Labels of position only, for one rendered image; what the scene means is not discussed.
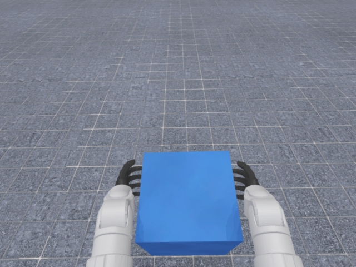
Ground left robot forearm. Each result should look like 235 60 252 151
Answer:
86 185 135 267

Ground right robot forearm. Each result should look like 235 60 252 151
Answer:
244 185 304 267

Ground carton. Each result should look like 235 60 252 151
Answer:
135 151 243 256

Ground robot right hand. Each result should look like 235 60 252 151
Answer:
232 161 259 200

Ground robot left hand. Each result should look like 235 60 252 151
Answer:
115 159 142 197

